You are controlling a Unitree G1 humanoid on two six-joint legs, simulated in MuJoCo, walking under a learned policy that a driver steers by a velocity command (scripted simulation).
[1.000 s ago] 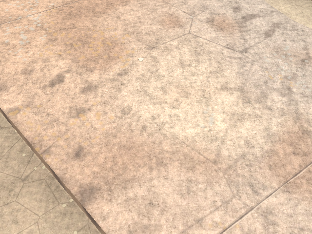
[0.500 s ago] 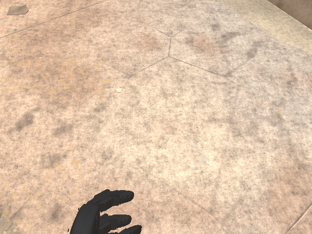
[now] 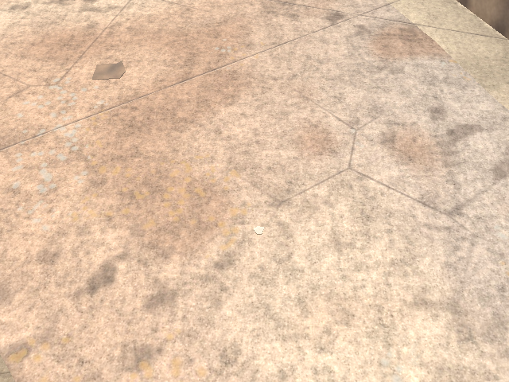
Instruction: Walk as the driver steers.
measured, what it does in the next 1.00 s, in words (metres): walks ahead: left foot, then right foot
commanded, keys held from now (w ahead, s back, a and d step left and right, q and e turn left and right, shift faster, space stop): w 0.24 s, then no key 0.76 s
